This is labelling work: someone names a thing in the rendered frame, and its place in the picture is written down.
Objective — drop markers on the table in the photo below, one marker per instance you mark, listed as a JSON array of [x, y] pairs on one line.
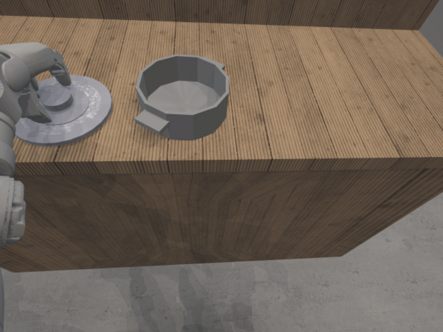
[[333, 132]]

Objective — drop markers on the pot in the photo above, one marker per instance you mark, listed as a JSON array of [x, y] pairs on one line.
[[182, 97]]

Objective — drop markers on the robot left hand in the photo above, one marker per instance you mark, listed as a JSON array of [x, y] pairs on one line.
[[38, 58]]

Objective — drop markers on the knob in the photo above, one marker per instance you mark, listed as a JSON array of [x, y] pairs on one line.
[[56, 99]]

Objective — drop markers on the lid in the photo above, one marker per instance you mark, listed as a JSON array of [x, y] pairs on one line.
[[91, 107]]

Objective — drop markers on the robot left upper arm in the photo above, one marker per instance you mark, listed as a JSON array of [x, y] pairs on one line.
[[12, 221]]

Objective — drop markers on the left robot forearm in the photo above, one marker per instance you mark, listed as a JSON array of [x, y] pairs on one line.
[[14, 77]]

